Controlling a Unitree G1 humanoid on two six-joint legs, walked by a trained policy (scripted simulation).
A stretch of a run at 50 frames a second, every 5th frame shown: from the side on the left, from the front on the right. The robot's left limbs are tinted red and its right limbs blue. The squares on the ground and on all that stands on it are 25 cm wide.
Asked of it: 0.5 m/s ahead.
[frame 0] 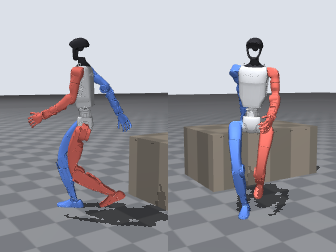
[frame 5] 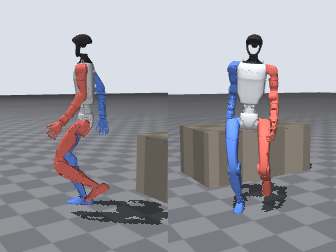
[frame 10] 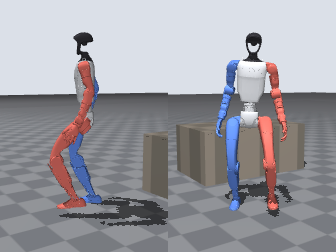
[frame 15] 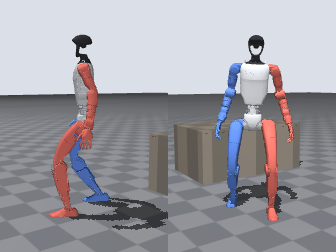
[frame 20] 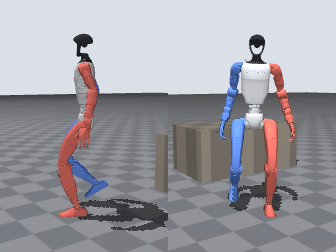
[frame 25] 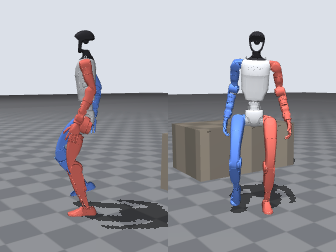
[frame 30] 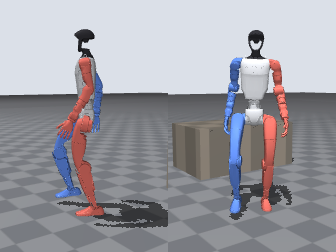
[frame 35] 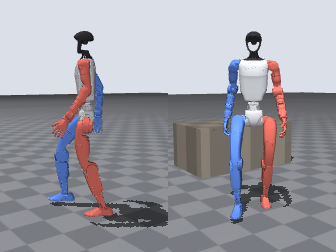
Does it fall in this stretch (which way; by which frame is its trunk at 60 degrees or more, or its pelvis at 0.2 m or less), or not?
no
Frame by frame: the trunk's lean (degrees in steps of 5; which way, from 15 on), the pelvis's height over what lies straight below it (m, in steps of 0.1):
0: 5, 0.7
5: 5, 0.7
10: 5, 0.8
15: 5, 0.7
20: 5, 0.7
25: 5, 0.8
30: 0, 0.8
35: 0, 0.8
